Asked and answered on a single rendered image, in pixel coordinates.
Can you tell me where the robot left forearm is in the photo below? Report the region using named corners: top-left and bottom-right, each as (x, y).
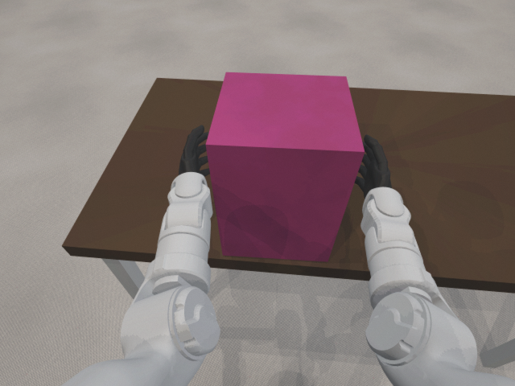
top-left (121, 172), bottom-right (212, 345)

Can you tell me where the robot right hand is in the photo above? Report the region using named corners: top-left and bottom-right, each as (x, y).
top-left (355, 134), bottom-right (392, 197)

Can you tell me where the carton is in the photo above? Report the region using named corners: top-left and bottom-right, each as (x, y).
top-left (206, 72), bottom-right (365, 262)

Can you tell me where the right robot upper arm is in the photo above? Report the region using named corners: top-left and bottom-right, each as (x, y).
top-left (365, 292), bottom-right (515, 386)

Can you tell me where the robot right forearm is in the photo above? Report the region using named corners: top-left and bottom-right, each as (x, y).
top-left (360, 187), bottom-right (458, 319)

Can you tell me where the robot left hand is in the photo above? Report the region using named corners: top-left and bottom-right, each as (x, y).
top-left (179, 125), bottom-right (210, 177)

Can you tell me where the table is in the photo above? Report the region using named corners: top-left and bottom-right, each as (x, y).
top-left (62, 78), bottom-right (515, 368)

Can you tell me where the left robot upper arm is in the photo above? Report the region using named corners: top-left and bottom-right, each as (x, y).
top-left (61, 285), bottom-right (220, 386)

